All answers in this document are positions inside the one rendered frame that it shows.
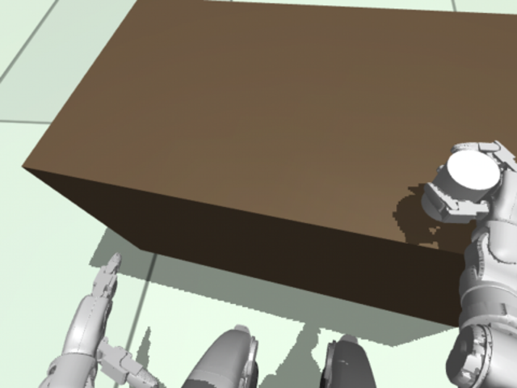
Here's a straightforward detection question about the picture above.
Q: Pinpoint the left robot arm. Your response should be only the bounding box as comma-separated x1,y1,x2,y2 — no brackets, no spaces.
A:
38,353,98,388

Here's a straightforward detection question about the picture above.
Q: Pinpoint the right robot hand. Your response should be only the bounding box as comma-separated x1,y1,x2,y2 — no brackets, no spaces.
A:
424,141,517,227

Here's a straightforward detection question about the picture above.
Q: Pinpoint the left robot hand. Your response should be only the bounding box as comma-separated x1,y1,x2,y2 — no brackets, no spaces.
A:
61,252,159,388

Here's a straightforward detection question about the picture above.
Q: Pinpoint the right robot arm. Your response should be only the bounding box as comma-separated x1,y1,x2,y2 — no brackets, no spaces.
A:
446,220,517,388

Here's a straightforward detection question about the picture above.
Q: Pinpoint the can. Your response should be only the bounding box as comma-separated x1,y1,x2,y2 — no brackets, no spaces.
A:
421,150,500,221

